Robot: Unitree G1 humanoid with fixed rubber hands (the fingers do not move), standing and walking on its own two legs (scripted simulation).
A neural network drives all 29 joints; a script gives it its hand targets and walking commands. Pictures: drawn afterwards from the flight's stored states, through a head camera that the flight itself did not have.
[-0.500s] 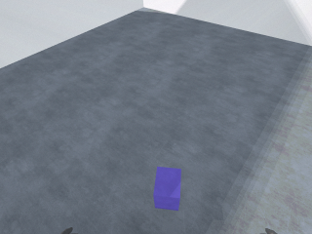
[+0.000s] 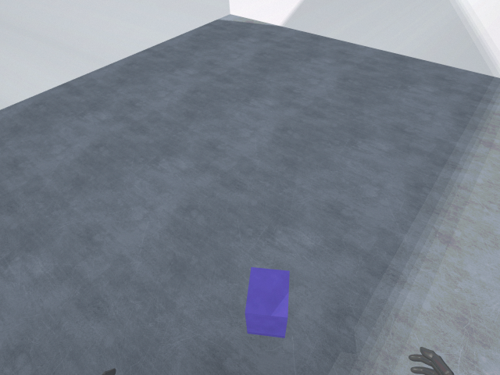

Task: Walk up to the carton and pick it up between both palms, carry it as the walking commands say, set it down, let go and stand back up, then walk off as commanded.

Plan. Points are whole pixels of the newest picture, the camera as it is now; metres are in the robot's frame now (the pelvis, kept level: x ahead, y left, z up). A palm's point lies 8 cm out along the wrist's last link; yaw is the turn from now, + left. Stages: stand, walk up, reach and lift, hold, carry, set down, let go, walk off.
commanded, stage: walk off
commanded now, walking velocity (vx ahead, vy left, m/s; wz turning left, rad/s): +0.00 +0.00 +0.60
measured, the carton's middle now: (268, 302) +0.51 +0.00 -0.66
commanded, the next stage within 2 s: none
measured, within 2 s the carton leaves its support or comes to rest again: neither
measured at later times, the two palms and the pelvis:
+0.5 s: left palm out of the picture +0.08 +0.34 -0.10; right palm out of the picture +0.06 -0.22 -0.10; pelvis -0.01 +0.05 +0.00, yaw +10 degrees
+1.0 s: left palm out of the picture +0.01 +0.32 -0.07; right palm out of the picture +0.16 -0.20 -0.12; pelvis -0.02 +0.01 +0.01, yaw +25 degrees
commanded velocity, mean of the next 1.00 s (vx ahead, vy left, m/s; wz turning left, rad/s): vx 0.00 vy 0.00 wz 0.60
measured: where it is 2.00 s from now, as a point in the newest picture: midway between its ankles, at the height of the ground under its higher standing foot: outside the picture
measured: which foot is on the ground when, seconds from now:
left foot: down 0.00-0.70, up 0.72-1.00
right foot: down 0.00-0.32, up 0.34-0.68, down 0.70-1.00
